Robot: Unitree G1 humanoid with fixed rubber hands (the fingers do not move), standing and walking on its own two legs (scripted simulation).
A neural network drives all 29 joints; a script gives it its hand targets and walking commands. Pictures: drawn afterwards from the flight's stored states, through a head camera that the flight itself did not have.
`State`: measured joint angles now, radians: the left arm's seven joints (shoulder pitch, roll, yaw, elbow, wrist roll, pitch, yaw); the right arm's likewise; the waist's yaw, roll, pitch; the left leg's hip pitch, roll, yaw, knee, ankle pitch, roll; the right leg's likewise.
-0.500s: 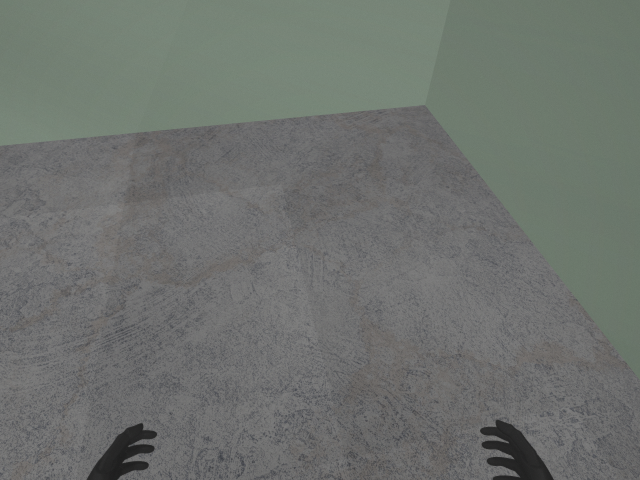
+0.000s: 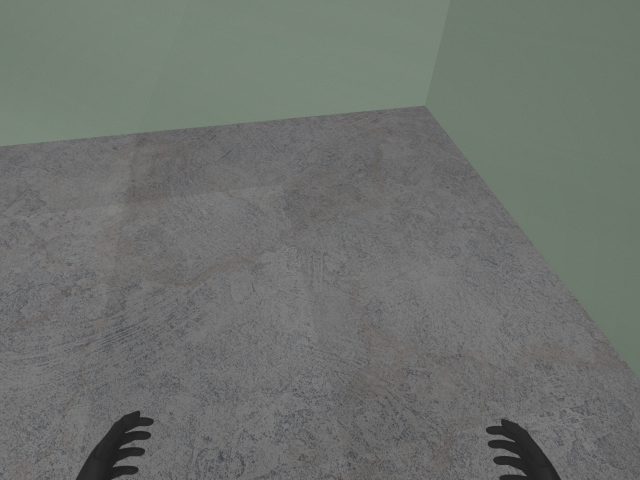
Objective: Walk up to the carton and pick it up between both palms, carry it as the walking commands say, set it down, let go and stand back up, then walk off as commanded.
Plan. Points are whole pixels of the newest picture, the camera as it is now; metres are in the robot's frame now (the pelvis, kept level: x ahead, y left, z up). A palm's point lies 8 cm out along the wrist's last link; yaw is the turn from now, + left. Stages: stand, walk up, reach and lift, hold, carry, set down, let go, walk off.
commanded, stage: stand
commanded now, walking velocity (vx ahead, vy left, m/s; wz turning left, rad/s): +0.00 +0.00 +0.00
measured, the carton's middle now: out of the picture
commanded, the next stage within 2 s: walk up in 1.84 s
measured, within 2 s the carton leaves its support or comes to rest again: neither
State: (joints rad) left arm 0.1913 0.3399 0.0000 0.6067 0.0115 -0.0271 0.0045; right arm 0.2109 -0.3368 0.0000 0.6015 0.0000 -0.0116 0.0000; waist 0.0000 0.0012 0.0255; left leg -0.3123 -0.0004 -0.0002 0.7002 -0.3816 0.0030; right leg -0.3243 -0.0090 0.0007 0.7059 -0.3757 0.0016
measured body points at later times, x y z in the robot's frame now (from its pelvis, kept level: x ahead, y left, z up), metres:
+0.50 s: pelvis +0.00 +0.00 +0.00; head +0.01 +0.00 +0.45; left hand +0.16 +0.28 -0.07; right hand +0.16 -0.28 -0.08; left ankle -0.01 +0.12 -0.72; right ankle +0.00 -0.12 -0.72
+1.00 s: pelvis -0.02 +0.00 +0.00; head -0.02 +0.00 +0.45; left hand +0.14 +0.28 -0.08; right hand +0.14 -0.28 -0.07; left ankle -0.01 +0.12 -0.72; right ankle +0.00 -0.12 -0.72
